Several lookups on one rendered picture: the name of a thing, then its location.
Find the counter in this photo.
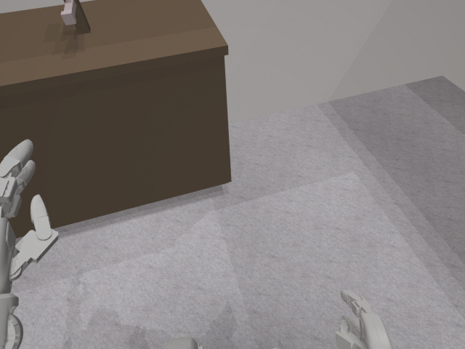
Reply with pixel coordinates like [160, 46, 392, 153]
[0, 0, 232, 238]

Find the robot left forearm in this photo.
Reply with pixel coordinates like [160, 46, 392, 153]
[0, 293, 23, 349]

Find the tap lever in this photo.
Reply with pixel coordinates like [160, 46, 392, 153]
[61, 0, 76, 25]

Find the robot left hand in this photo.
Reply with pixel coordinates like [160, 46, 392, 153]
[0, 139, 58, 294]

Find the robot right hand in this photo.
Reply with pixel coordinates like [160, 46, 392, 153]
[336, 289, 393, 349]

